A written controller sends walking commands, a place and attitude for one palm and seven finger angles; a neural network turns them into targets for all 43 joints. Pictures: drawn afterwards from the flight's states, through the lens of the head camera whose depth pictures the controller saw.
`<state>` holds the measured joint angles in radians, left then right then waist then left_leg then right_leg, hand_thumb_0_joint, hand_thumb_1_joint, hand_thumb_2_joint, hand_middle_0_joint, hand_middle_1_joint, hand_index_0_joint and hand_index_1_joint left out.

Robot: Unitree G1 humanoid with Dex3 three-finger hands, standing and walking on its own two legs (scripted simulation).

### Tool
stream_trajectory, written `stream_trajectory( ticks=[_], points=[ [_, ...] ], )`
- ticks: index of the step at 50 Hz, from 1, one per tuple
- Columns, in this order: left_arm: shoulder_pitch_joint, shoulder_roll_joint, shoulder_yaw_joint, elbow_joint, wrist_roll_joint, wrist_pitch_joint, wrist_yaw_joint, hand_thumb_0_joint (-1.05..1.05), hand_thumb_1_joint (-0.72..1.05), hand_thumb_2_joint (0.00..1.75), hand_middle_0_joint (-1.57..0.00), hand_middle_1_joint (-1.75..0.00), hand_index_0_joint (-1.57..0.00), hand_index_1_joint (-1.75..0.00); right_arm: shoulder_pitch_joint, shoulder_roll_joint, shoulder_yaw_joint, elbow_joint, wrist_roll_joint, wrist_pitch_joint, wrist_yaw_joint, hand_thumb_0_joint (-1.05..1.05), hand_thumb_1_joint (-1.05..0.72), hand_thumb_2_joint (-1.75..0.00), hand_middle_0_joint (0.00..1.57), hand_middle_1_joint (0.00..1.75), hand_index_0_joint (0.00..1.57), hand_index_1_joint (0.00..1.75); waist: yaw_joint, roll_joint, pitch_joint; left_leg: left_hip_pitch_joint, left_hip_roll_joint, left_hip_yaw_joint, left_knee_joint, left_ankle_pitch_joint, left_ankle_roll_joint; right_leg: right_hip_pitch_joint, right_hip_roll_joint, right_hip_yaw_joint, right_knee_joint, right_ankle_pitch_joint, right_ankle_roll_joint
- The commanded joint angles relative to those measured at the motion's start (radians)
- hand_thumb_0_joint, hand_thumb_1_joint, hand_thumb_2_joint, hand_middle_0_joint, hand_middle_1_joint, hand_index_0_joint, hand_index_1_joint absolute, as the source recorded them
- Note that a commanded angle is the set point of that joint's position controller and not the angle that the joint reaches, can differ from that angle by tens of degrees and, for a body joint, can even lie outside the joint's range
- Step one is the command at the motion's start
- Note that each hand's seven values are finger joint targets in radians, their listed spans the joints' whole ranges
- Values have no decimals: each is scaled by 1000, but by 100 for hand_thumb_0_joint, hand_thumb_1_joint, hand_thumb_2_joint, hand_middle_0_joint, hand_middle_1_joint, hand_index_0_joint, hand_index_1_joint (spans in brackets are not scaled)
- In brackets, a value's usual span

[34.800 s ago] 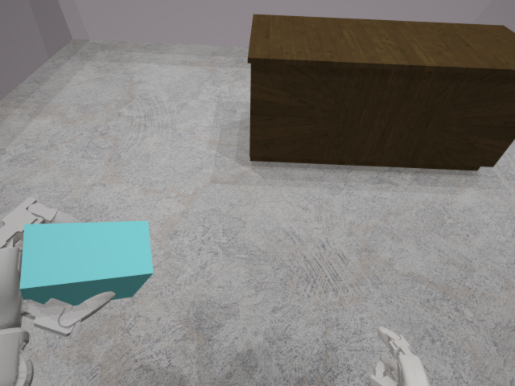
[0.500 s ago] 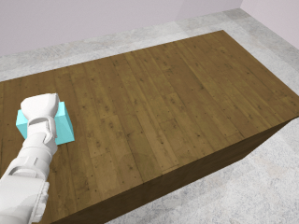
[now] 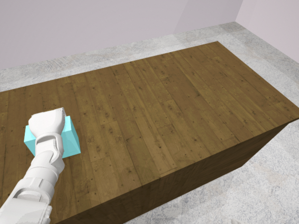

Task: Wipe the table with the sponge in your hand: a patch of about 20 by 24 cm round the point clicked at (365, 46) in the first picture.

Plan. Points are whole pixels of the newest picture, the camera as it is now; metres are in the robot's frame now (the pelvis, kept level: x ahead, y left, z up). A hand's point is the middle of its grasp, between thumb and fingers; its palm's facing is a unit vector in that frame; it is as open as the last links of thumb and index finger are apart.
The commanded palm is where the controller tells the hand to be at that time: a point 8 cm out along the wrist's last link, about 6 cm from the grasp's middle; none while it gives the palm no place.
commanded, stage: wipe back along the middle lane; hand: left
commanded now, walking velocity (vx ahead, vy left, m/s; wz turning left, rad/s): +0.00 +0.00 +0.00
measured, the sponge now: (57, 143) +0.35 +0.32 -0.05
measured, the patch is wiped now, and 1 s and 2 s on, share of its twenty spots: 0.20 0.50 0.55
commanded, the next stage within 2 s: slide across to the third lane in 1.82 s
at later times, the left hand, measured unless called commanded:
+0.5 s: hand (56, 148) +0.31 +0.29 +0.00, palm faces -0.04 -0.01 -1.00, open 10.5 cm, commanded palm +0.27 +0.26 +0.02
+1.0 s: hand (60, 163) +0.27 +0.26 +0.00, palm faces -0.03 -0.04 -1.00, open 10.5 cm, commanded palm +0.22 +0.23 +0.02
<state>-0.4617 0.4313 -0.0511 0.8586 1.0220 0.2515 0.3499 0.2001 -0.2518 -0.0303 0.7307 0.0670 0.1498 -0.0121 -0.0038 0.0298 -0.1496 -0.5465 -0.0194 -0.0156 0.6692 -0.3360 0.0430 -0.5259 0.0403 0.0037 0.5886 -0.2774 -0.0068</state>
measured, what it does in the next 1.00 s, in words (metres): stands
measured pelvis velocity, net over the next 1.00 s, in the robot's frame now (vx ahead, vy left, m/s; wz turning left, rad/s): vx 0.00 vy -0.01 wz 0.00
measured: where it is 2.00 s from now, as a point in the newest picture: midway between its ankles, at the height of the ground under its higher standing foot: outside the picture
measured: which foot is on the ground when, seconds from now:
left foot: down 0.00-1.00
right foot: down 0.00-1.00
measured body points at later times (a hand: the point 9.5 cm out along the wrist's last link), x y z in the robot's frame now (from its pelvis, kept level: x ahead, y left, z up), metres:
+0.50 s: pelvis +0.00 +0.00 +0.00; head +0.01 -0.01 +0.45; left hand +0.31 +0.28 +0.05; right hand +0.17 -0.24 -0.11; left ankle -0.01 +0.09 -0.72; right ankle +0.00 -0.12 -0.72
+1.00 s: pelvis +0.00 -0.01 +0.00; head +0.00 -0.03 +0.45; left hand +0.27 +0.26 +0.05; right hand +0.20 -0.24 -0.09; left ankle -0.01 +0.09 -0.72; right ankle +0.00 -0.12 -0.72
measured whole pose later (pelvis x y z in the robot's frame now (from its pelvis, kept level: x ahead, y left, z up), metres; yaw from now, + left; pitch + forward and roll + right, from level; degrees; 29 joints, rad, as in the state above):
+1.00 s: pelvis +0.00 -0.01 +0.00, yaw +0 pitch +6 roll -1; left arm -0.08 0.31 -0.18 0.40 1.00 0.43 0.33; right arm 0.10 -0.24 0.00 0.66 0.08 0.12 -0.02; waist 0.07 0.04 -0.14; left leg -0.42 -0.02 -0.01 0.65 -0.34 0.03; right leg -0.43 0.04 0.01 0.62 -0.30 -0.02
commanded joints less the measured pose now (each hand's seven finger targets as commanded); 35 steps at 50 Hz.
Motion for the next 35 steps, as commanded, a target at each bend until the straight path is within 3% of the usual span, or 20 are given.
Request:
stream_trajectory(
  ticks=[1,2,7,9,10,12,14,15,16,19,20,23,24,25,27,29,30,31,34,35],
  points=[
    [-93,80,-22,-62,-6,22,-34,0,10,130,-120,-160,-120,-160,-48,-150,-47,-126,2,-37,-16,0,-90,-90,20,30,20,30,6,-32,-186,147,20,-39,-86,305,-17,125,-5,-11,-49,239,-66],
    [-76,51,-44,-68,-7,30,-35,0,10,130,-120,-160,-120,-160,-57,-143,-46,-132,4,-39,-15,0,-90,-90,20,30,20,30,8,-22,-178,152,19,-39,-89,289,-18,111,-6,-12,-55,212,-66],
    [-109,46,-56,-93,-9,53,-39,0,10,130,-120,-160,-120,-160,-73,-141,-40,-140,5,-40,-25,0,-90,-90,20,30,20,30,4,-43,-166,160,19,-45,-101,242,-19,102,-3,-12,-62,163,-68],
    [-60,57,-39,-90,-7,60,-40,0,10,130,-120,-160,-120,-160,-83,-142,-37,-145,3,-39,-28,0,-90,-90,20,30,20,30,14,-65,-169,151,15,-40,-101,242,-20,121,-4,-6,-62,177,-67],
    [-55,57,-31,-112,-13,57,-40,0,10,130,-120,-160,-120,-160,-90,-142,-39,-147,4,-39,-27,0,-90,-90,20,30,20,30,21,-41,-184,159,14,-42,-100,260,-22,130,-3,2,-57,194,-71],
    [16,8,-62,-152,-18,59,-41,0,10,130,-120,-160,-120,-160,-96,-132,-40,-164,3,-43,-20,0,-90,-90,20,30,20,30,31,-34,-205,179,16,-39,-88,304,-23,142,-2,-6,-47,231,-72],
    [53,-14,-75,-169,-25,69,-42,0,10,130,-120,-160,-120,-160,-111,-133,-37,-169,4,-45,-18,0,-90,-90,20,30,20,30,27,-66,-179,173,18,-42,-91,298,-25,136,0,-2,-48,234,-71],
    [63,22,-37,-178,-30,71,-37,0,10,130,-120,-160,-120,-160,-116,-138,-40,-163,5,-46,-18,0,-90,-90,20,30,20,30,32,-63,-177,173,17,-49,-90,305,-28,141,2,6,-46,237,-73],
    [93,-13,-65,-207,-36,77,-38,0,10,130,-120,-160,-120,-160,-116,-133,-38,-176,3,-48,-16,0,-90,-90,20,30,20,30,38,-49,-193,178,16,-43,-86,321,-26,155,1,-5,-41,259,-72],
    [107,-42,-93,-233,-37,105,-39,0,10,130,-120,-160,-120,-160,-143,-131,-34,-179,7,-49,-14,0,-90,-90,20,30,20,30,29,-79,-143,174,17,-47,-94,294,-28,136,0,2,-49,236,-70],
    [132,0,-48,-252,-46,111,-35,0,10,130,-120,-160,-120,-160,-150,-136,-35,-179,7,-51,-15,0,-90,-90,20,30,20,30,46,-67,-156,173,13,-51,-98,295,-30,155,2,11,-46,240,-75],
    [130,-48,-105,-283,-43,135,-45,0,10,130,-120,-160,-120,-160,-164,-129,-28,-188,10,-53,-18,0,-90,-90,20,30,20,30,33,-74,-137,177,10,-46,-98,282,-26,152,-1,7,-49,241,-71],
    [150,-37,-98,-285,-44,142,-50,0,10,130,-120,-160,-120,-160,-168,-129,-25,-191,12,-54,-19,0,-90,-90,20,30,20,30,40,-77,-137,176,7,-46,-101,274,-26,161,-1,10,-51,237,-72],
    [150,17,-46,-287,-44,144,-47,0,10,130,-120,-160,-120,-160,-174,-137,-26,-184,11,-53,-23,0,-90,-90,20,30,20,30,48,-73,-135,173,5,-54,-106,266,-29,165,3,21,-52,224,-76],
    [143,-57,-121,-319,-40,148,-59,0,10,130,-120,-160,-120,-160,-179,-125,-22,-198,13,-56,-23,0,-90,-90,20,30,20,30,37,-66,-134,185,5,-48,-102,271,-26,156,0,8,-51,226,-73],
    [188,-43,-104,-309,-40,151,-63,0,10,130,-120,-160,-120,-160,-185,-124,-21,-201,13,-60,-24,0,-90,-90,20,30,20,30,47,-91,-121,178,1,-46,-104,252,-24,163,1,17,-56,217,-73],
    [180,-11,-75,-324,-40,148,-62,0,10,130,-120,-160,-120,-160,-191,-132,-20,-195,12,-60,-26,0,-90,-90,20,30,20,30,53,-63,-123,183,0,-51,-107,255,-28,165,4,28,-54,220,-78],
    [180,-51,-112,-349,-44,146,-67,0,10,130,-120,-160,-120,-160,-187,-124,-21,-206,11,-62,-27,0,-90,-90,20,30,20,30,46,-56,-137,192,0,-44,-101,260,-24,174,1,14,-51,231,-75],
    [226,-93,-146,-358,-38,141,-72,0,10,130,-120,-160,-120,-160,-200,-118,-18,-212,12,-70,-22,0,-90,-90,20,30,20,30,46,-84,-122,188,0,-46,-98,267,-26,160,2,21,-47,239,-75],
    [246,-51,-97,-376,-40,136,-66,0,10,130,-120,-160,-120,-160,-202,-124,-23,-208,10,-73,-21,0,-90,-90,20,30,20,30,60,-64,-138,198,0,-51,-95,282,-29,170,6,32,-42,251,-80]
  ],
)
